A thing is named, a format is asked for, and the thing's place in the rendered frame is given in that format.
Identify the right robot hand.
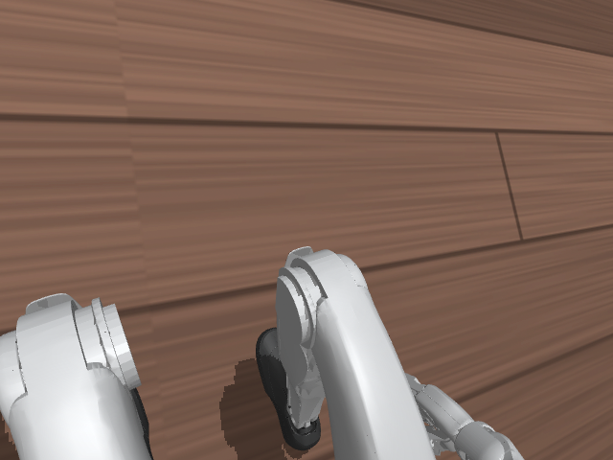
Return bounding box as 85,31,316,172
405,373,475,456

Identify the right robot arm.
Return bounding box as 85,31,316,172
454,421,525,460

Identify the right robot foot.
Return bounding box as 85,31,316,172
256,328,321,450

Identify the left robot foot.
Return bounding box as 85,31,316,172
130,388,153,460

